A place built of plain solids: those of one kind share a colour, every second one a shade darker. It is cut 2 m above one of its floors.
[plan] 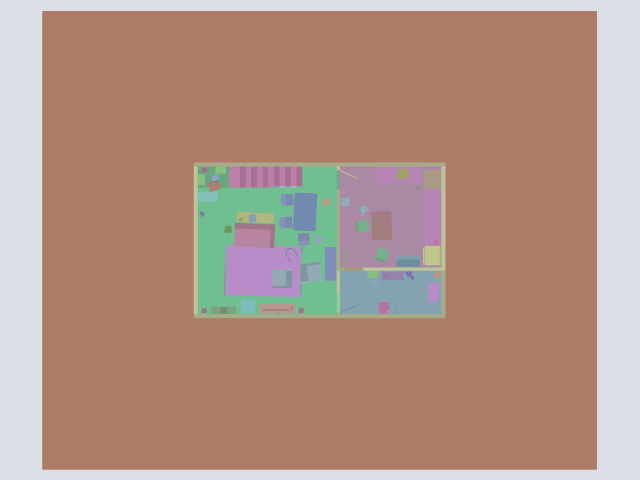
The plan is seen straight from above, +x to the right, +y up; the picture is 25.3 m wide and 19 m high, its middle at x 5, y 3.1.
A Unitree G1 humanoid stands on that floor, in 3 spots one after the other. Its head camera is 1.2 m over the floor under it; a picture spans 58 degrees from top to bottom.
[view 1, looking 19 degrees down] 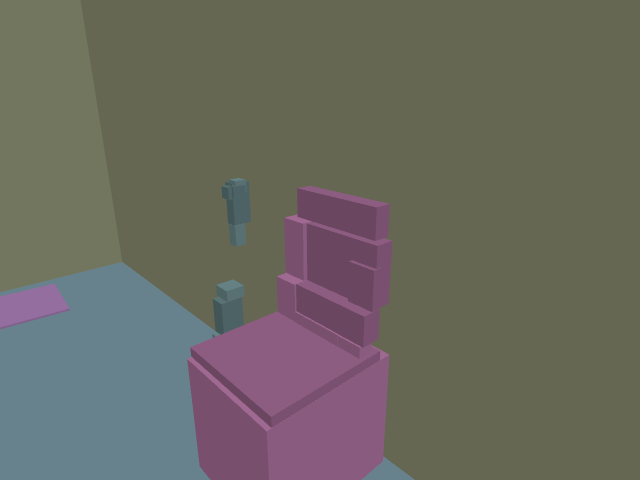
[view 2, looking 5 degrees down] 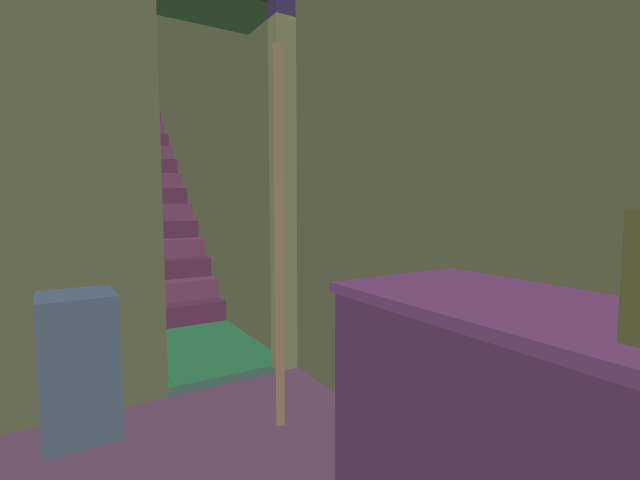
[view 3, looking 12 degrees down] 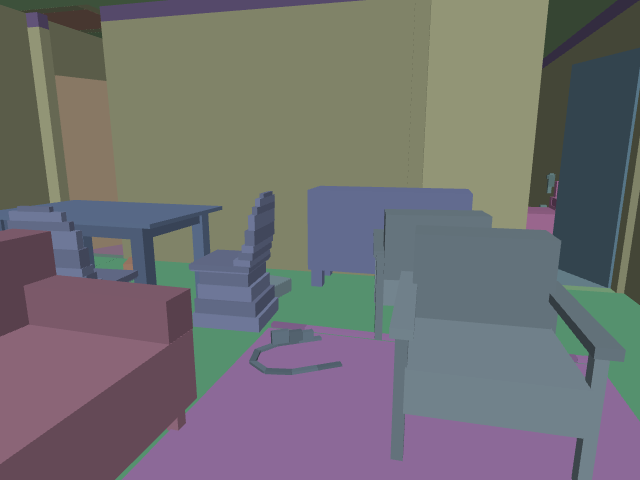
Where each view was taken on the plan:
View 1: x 6.62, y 1.12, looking -43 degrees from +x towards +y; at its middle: chair_bentwood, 1.35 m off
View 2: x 8.47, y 4.53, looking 148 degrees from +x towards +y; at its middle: wall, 2.81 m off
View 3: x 1.62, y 1.82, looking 14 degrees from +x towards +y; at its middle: sideboard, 3.77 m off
